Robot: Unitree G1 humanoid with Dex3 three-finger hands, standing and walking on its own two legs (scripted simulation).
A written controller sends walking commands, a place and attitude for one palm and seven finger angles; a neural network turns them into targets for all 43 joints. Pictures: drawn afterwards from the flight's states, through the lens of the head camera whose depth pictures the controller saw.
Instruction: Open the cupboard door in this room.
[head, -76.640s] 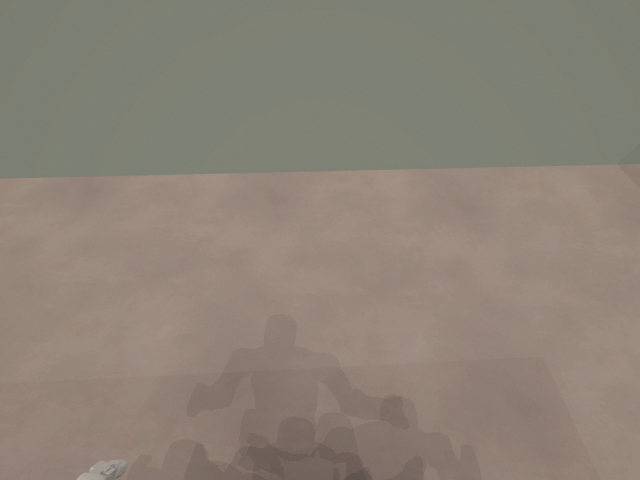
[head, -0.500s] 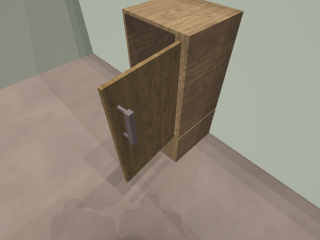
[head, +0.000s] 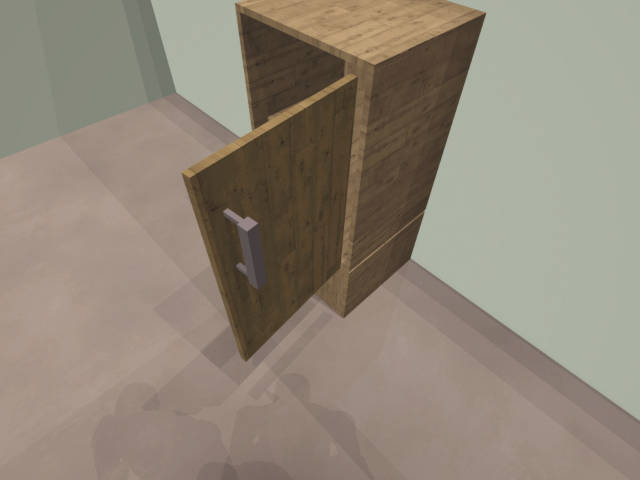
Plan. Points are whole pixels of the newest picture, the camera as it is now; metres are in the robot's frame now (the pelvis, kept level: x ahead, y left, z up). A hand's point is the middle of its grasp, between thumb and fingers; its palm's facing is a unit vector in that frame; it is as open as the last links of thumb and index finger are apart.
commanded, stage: look to check the result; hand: left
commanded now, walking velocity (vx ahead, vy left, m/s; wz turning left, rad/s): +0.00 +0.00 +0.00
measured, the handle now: (244, 249) +0.47 +0.16 -0.03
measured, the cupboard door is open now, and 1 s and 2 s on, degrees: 96 96 96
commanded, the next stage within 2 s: stand and wait in 0.38 s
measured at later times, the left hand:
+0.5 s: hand out of the picture -0.02 +0.16 -0.18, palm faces +0.05 -0.98 -0.18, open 7.4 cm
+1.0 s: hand out of the picture -0.01 +0.16 -0.17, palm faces +0.04 -0.98 -0.20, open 7.4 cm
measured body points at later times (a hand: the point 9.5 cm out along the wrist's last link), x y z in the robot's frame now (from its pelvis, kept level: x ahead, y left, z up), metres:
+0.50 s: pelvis +0.01 +0.00 +0.00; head +0.02 +0.00 +0.45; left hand -0.02 +0.21 -0.16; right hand +0.00 -0.22 -0.16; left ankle +0.06 +0.13 -0.74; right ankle -0.08 -0.09 -0.74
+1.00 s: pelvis +0.01 -0.01 +0.00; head +0.03 -0.01 +0.45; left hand -0.02 +0.21 -0.16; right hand +0.01 -0.23 -0.16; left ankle +0.06 +0.13 -0.74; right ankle -0.08 -0.09 -0.74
